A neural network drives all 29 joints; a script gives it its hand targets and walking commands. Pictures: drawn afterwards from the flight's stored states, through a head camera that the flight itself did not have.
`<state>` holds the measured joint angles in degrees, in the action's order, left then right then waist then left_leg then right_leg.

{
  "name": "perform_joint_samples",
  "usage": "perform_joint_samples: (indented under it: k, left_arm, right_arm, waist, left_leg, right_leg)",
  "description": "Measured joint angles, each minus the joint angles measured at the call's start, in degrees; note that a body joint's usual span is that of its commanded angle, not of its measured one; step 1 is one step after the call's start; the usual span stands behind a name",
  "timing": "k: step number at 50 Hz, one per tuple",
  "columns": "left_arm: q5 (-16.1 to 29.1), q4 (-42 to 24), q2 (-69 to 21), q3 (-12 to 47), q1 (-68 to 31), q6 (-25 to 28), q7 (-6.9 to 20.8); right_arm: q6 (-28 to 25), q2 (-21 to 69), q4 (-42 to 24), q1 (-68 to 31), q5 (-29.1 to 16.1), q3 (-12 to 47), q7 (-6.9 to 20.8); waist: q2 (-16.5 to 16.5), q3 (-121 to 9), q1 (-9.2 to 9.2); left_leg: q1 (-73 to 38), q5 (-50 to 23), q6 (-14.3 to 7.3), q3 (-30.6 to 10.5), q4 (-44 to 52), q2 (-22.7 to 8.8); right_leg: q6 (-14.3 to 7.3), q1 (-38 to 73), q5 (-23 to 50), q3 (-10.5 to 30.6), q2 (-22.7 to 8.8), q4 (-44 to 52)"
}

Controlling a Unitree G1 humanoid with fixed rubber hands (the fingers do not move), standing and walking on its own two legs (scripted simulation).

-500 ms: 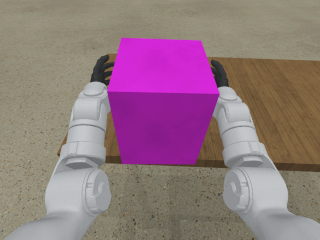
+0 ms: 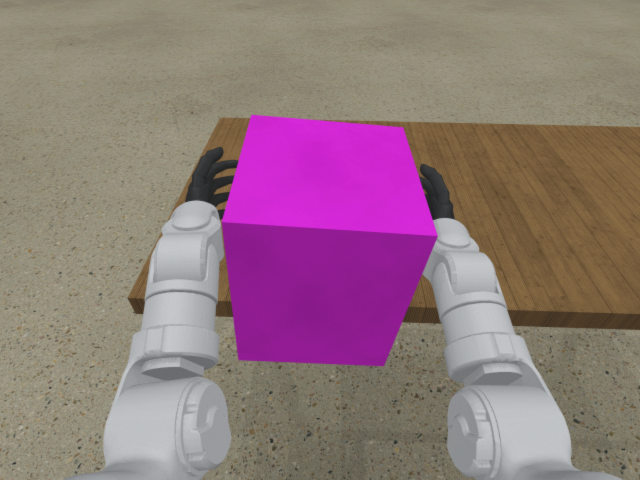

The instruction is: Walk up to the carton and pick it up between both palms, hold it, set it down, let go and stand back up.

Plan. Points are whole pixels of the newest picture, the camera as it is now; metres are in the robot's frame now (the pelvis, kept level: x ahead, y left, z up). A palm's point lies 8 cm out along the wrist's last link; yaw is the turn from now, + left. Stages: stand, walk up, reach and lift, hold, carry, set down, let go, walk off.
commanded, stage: reach and lift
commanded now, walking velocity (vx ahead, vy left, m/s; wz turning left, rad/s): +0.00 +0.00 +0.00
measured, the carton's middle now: (319, 244) +0.41 -0.05 +0.13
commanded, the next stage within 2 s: hold in 1.48 s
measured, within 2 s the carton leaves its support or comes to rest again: neither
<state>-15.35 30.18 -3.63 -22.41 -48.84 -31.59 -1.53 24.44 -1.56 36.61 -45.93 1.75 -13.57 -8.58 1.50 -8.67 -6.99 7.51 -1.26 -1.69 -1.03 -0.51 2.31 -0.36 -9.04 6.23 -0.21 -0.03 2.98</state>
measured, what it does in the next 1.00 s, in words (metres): stands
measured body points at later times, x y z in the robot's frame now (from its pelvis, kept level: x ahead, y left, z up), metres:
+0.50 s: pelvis +0.03 -0.01 +0.00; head +0.02 -0.01 +0.45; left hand +0.42 +0.14 +0.19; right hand +0.43 -0.15 +0.16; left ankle +0.01 +0.10 -0.75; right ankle +0.04 -0.11 -0.75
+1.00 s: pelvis +0.03 +0.01 +0.00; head +0.04 +0.01 +0.45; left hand +0.42 +0.14 +0.19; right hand +0.42 -0.15 +0.16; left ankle +0.01 +0.10 -0.75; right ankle +0.04 -0.11 -0.75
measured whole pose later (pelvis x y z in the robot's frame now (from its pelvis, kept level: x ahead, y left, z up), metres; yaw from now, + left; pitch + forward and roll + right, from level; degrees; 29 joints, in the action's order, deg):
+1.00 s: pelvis +0.03 +0.01 +0.00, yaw -1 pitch -3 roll +0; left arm -18.5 -6.4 -6.3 -18.6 -36.0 -50.9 2.4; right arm 31.8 -2.2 16.7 -37.7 -7.8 -1.8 -11.6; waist 0.1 3.4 -5.2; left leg -7.9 0.0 -1.7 -0.6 5.1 2.0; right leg 0.3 4.5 3.4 0.5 0.2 5.1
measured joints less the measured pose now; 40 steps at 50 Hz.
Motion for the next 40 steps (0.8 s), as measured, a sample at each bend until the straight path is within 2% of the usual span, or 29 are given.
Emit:
perform_joint_samples:
  k: [10,17,28,32,40]
  left_arm:
    - [1.07,-3.45,-0.06,1.58,1.41,-0.9,-0.6]
    - [0.22,-9.96,-0.32,1.6,5.1,-4.09,0.7]
    - [0.46,-26.96,-0.58,3.44,12.99,-12.59,2.89]
    - [-0.16,-30.54,-0.7,3.68,13.57,-14.93,3.57]
    - [-1.1,-35.24,-1.16,4.2,14.11,-17.55,3.99]
  right_arm:
    - [0.94,0.18,-3.11,0.8,0.98,0.49,0.64]
    - [2.0,-0.08,-4.32,1.64,-2.7,4.19,-0.83]
    - [5.39,0.31,-14.4,7.38,-8.35,10.84,-4.02]
    - [6.35,0.26,-16.75,8.05,-9.16,11.62,-4.36]
    - [7.41,0.48,-20.04,8.77,-9.53,11.6,-4.16]
  waist:
    - [-0.86,-1.53,1.86]
    - [-1.27,1.32,3.16]
    - [-1.14,6.28,3.49]
    - [-1.22,8.22,3.43]
    - [-1.42,10.38,1.93]
  left_leg:
    - [2.5,0.68,0.28,0.17,-1.21,-0.48]
    - [-2.77,1.89,0.8,-0.17,-0.3,-0.99]
    - [-10.64,2.66,0.88,-1.11,2.18,-0.91]
    - [-12.38,2.56,0.71,-1.08,2.87,-0.75]
    - [-13.61,1.75,0.31,-1.01,4.33,-0.31]
  right_leg:
    - [-0.38,-3.11,-1.2,0.13,0.49,-2.33]
    - [-0.63,2.58,-2.06,-0.12,0.99,-0.68]
    - [-0.35,10.88,-2.99,-0.92,0.86,2.11]
    - [-0.1,12.26,-3.3,-0.88,0.69,2.07]
    - [0.38,12.8,-3.24,-0.77,0.23,2.09]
